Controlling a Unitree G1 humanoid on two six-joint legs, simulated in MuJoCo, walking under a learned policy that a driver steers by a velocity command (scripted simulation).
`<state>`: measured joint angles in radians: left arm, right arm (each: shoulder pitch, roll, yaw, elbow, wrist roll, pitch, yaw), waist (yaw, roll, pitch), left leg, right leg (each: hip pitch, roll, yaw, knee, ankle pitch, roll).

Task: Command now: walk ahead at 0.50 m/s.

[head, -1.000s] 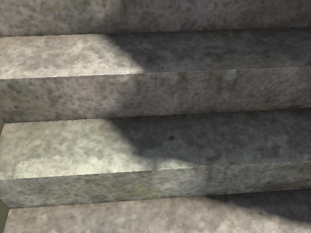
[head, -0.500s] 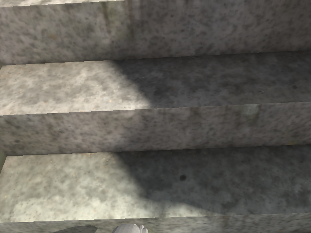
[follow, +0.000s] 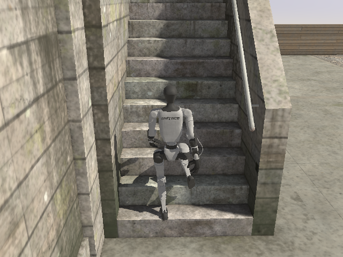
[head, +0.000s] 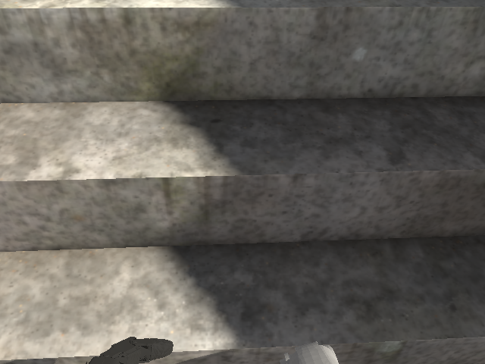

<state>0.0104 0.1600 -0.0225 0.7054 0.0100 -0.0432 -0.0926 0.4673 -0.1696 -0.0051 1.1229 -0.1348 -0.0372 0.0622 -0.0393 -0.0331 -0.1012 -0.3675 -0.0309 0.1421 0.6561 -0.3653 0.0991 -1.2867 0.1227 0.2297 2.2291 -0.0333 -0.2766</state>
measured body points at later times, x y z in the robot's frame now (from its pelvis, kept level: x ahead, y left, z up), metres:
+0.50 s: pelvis +0.26 -0.03 +0.21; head +0.25 -0.03 +0.66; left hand +0.19 +0.18 +0.05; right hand +0.42 -0.26 +0.10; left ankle +0.29 +0.13 -0.17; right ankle +0.25 -0.13 -0.51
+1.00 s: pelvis +0.51 -0.01 +0.43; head +0.49 -0.01 +0.88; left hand +0.66 +0.19 +0.31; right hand +0.42 -0.20 +0.27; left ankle +0.47 +0.09 -0.30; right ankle +0.57 -0.16 +0.07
